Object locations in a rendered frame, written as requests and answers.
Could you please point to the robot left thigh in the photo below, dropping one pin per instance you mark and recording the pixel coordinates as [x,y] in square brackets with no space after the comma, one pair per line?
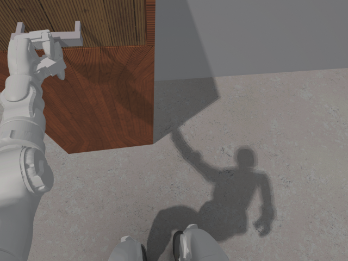
[127,251]

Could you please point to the drawer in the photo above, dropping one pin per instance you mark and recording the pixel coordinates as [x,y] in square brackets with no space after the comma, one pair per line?
[103,22]

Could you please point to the robot thigh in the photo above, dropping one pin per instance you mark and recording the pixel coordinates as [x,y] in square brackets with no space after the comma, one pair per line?
[198,245]
[127,251]

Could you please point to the robot right thigh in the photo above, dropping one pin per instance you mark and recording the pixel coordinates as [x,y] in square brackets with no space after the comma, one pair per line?
[198,245]

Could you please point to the robot left forearm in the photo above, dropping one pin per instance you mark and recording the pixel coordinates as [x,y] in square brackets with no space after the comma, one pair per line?
[23,123]

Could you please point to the handle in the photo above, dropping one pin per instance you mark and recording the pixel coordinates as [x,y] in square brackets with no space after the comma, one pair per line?
[66,39]

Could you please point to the cabinet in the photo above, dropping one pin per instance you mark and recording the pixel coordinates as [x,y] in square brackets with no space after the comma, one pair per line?
[106,100]

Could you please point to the left robot hand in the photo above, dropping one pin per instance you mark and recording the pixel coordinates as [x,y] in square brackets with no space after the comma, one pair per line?
[23,59]

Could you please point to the left robot upper arm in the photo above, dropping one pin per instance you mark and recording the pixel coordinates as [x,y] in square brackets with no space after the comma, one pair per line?
[24,178]

